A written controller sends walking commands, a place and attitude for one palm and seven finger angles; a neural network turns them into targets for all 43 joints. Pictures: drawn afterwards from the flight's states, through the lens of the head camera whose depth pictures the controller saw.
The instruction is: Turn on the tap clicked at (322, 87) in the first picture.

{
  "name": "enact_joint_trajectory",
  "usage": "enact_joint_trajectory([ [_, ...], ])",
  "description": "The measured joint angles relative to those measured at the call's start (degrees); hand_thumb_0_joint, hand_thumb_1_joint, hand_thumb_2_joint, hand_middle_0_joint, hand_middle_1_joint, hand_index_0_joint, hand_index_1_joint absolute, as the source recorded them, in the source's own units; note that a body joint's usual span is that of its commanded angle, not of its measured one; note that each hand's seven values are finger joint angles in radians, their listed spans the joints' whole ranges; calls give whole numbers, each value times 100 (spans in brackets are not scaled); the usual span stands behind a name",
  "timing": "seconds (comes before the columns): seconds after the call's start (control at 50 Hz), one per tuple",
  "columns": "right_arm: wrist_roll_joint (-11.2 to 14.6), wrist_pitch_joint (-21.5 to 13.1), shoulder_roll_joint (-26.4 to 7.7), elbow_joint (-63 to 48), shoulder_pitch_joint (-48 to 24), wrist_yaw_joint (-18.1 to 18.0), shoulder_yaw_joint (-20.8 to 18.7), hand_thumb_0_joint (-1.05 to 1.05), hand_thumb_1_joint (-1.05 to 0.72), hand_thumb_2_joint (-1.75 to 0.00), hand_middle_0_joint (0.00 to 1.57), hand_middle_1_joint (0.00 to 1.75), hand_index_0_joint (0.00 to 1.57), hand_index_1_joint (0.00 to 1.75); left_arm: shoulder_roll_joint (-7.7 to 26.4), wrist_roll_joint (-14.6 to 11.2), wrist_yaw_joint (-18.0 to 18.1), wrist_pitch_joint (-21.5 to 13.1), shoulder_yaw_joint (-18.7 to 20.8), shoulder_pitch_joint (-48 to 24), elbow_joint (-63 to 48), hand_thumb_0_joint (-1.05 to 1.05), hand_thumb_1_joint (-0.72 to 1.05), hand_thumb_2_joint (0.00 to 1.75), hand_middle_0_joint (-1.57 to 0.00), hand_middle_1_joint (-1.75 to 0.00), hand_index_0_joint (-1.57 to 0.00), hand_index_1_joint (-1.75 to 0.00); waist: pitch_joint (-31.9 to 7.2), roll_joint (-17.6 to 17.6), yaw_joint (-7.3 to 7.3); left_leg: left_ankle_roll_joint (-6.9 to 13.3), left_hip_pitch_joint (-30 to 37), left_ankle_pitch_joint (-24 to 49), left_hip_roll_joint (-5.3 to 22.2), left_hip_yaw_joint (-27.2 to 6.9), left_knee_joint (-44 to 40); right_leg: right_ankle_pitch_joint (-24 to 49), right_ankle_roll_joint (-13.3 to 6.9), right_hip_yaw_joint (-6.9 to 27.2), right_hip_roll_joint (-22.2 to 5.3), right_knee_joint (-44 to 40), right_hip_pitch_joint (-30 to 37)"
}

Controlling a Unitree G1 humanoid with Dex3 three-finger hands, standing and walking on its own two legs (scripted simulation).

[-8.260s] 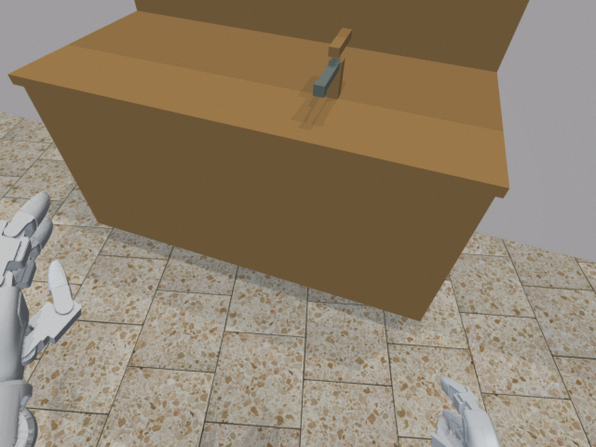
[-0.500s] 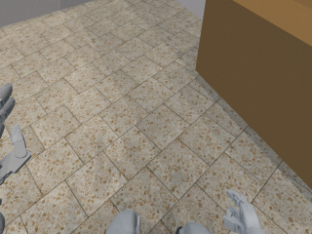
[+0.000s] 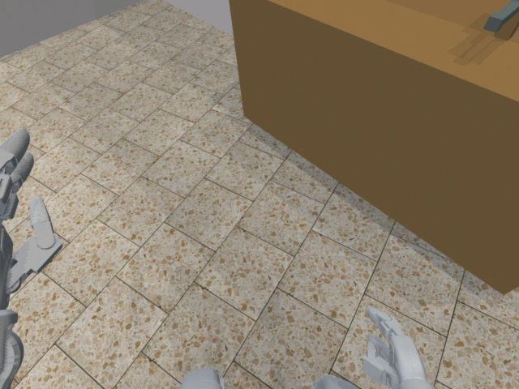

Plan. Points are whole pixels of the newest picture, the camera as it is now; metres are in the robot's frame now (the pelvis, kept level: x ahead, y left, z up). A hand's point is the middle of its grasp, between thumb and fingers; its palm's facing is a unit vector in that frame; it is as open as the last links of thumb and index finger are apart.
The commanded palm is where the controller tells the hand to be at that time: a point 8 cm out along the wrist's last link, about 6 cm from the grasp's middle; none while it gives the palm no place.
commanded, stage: turn to face it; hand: left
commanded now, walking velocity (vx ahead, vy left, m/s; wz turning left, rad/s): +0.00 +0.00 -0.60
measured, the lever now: (495, 22) +0.87 -0.44 +0.09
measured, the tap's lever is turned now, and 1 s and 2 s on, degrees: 0 0 0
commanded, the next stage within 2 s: take the last steps up to it in 1.78 s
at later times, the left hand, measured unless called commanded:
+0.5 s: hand (129, 256) +0.21 +0.14 +0.20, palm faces +0.13 -0.88 -0.46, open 7.5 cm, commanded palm +0.17 +0.20 +0.20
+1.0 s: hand (244, 289) +0.19 +0.03 +0.20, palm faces -0.15 -0.83 -0.53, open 7.5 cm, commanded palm +0.17 +0.10 +0.20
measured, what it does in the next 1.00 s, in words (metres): walks backwards, turning right: left foot, then right foot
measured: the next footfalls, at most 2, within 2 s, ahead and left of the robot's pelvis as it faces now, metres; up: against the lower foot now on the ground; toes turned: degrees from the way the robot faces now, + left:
left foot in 0.44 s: +0.01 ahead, +0.13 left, +0.00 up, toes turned -11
right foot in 0.66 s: -0.03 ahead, -0.16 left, +0.00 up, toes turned -28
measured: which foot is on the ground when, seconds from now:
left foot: up 0.00-0.42, down 0.44-0.68, up 0.70-1.00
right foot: down 0.00-0.46, up 0.48-0.64, down 0.66-1.00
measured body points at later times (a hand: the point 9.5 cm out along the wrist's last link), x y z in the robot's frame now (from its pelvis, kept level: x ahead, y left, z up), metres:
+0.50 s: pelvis -0.06 -0.02 +0.02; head -0.03 -0.03 +0.46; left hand +0.20 +0.19 +0.22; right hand +0.06 -0.31 -0.06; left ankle -0.03 +0.14 -0.71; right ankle +0.03 -0.09 -0.70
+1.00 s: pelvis -0.12 -0.05 +0.02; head -0.08 -0.08 +0.47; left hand +0.19 +0.08 +0.23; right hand -0.14 -0.35 -0.08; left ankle -0.06 +0.09 -0.69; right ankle -0.07 -0.14 -0.71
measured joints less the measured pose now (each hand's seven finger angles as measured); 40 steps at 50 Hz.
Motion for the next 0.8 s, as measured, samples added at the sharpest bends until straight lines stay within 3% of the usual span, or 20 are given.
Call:
enact_joint_trajectory([
  [0.04, -11, 133, -43, 182, -160, -13, -4, 1, -90, -90, 20, 30, 20, 30, -13, -86, -13, 23, 25, 1, -83, 2, 89, 90, -21, -30, -21, -30, 120, -82, -55, 26, -422, -426, -400, -388, 1108, -34, -209, 136, 51, 20, -136],
  [0.08, -39, 304, -103, 281, -268, -23, -31, 1, -90, -89, 20, 30, 20, 30, 12, -156, -18, 6, 109, 217, -224, 2, 89, 90, -21, -30, -21, -30, 182, -163, -152, 4, -711, -356, -714, -540, 1866, 123, -278, 291, 124, -198, -156],
  [0.14, -67, 481, -196, 337, -285, -54, -135, 1, -90, -90, 20, 30, 20, 30, 117, -194, -17, -64, 233, 614, -378, 2, 88, 90, -21, -30, -21, -30, 144, -261, -279, -24, -842, -187, -960, -518, 1983, 451, -327, 482, 237, -629, -111],
  [0.26, -71, 661, -447, 330, -156, -135, -331, 1, -91, -90, 20, 30, 19, 30, 294, -219, 41, -76, 344, 896, -283, 2, 88, 90, -22, -30, -21, -30, -186, -456, -263, 43, -529, -201, -1181, -456, 770, 950, -403, 857, 424, -1258, -98],
  [0.4, -45, 764, -596, 155, -144, -127, -365, 1, -91, -90, 20, 30, 19, 30, 87, -165, 66, 58, 90, 656, -214, 2, 88, 90, -21, -30, -21, -30, -558, -700, -128, 252, 222, -347, -1328, -479, -837, 1359, -386, 1247, 599, -1569, -234],
  [0.44, -58, 752, -594, 41, -143, -114, -347, 1, -91, -90, 20, 30, 19, 30, 57, -141, 31, 45, 29, 605, -273, 2, 88, 90, -21, -30, -21, -30, -652, -695, -128, 385, 577, -204, -1266, -426, -1575, 1407, -341, 1298, 699, -1499, -357],
  [0.48, -80, 710, -510, -54, -176, -133, -343, 1, -91, -90, 20, 30, 19, 30, 107, -115, -26, 10, 38, 482, -294, 2, 88, 90, -21, -30, -21, -30, -592, -730, -126, 412, 660, 770, -1161, -289, -1865, 872, -129, 1300, 764, -990, -584],
  [0.52, -73, 621, -344, -96, -179, -164, -320, 1, -91, -90, 20, 30, 19, 30, 192, -56, -73, -15, 130, 411, -236, 2, 88, 90, -21, -30, -21, -30, -520, -767, -57, 305, 676, 887, -1062, -122, -1659, -34, 153, 1065, 671, 387, -956],
  [0.56, -35, 516, -198, -115, -112, -148, -279, 1, -91, -90, 20, 30, 19, 30, 170, -44, -95, -13, 192, 419, -107, 2, 88, 90, -21, -30, -21, -30, -518, -659, 11, 180, 720, 650, -899, 3, -1507, -456, 316, 763, 444, 1365, -1110],
  [0.6, -2, 385, -111, -101, -31, -118, -197, 1, -91, -90, 20, 30, 19, 30, 58, -57, -60, 11, 181, 414, -4, 2, 89, 90, -21, -30, -21, -30, -489, -446, 108, 76, 746, 503, -659, 118, -1351, -717, 407, 498, 178, 1278, -905],
  [0.64, 12, 253, -42, -94, 58, -71, -103, 0, -90, -90, 20, 30, 20, 30, -13, -52, -16, 52, 146, 368, 50, 2, 89, 90, -21, -30, -21, -30, -413, -248, 179, -31, 716, 358, -394, 206, -1073, -584, 450, 334, -9, 559, -460],
  [0.66, 14, 195, -7, -101, 111, -53, -57, 0, -90, -90, 20, 30, 20, 30, 3, -36, 0, 77, 130, 307, 54, 2, 89, 90, -21, -30, -21, -30, -371, -193, 182, -90, 640, 248, -280, 211, -839, -337, 434, 304, -76, 105, -190],
  [0.7, 17, 136, -6, 6, 42, -39, 0, 0, -90, -90, 20, 30, 20, 30, -35, 3, 12, 81, 64, 33, 94, 2, 89, 90, -21, -30, -20, -30, -149, -44, 140, -30, 297, -179, -121, -15, -36, 165, 61, 152, 52, 38, -195],
  [0.74, -4, 230, -38, 215, -140, -49, 10, 1, -90, -90, 20, 30, 20, 30, -104, -55, -1, 109, -7, -163, 93, 2, 89, 90, -21, -30, -20, -30, 61, -92, 58, 23, -178, -589, -443, -428, 1053, 121, -204, 201, 120, 115, -305],
  [0.8, -57, 453, -116, 344, -301, -39, -16, 1, -90, -89, 20, 30, 20, 30, -83, -162, -25, 105, 25, 76, -146, 2, 89, 90, -21, -30, -21, -30, 190, -245, -116, 27, -637, -404, -858, -601, 1957, 379, -303, 405, 224, -249, -321],
])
